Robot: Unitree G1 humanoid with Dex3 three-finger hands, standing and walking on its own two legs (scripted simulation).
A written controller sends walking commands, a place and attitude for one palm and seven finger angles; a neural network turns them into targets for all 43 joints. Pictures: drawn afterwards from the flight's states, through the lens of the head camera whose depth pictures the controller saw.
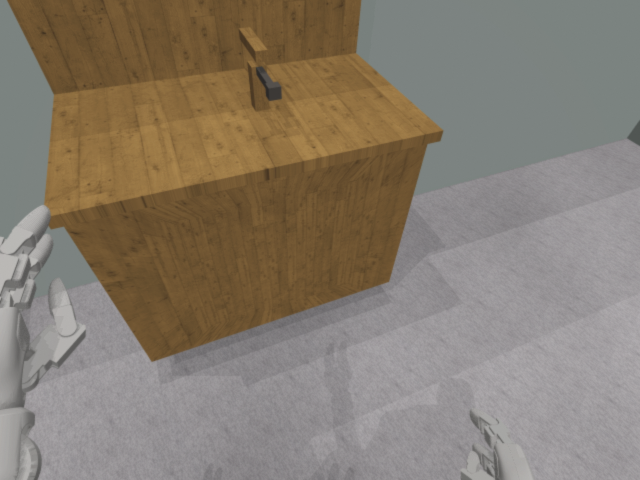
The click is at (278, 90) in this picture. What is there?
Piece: tap's lever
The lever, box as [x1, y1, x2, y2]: [265, 82, 281, 100]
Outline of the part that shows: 265,83 266,96 269,100 281,98 280,85 277,82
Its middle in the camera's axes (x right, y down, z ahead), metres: -0.10 -0.32 +0.83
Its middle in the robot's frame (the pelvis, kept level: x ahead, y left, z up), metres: +0.84 +0.16 +0.08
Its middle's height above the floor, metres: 0.85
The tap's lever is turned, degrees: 0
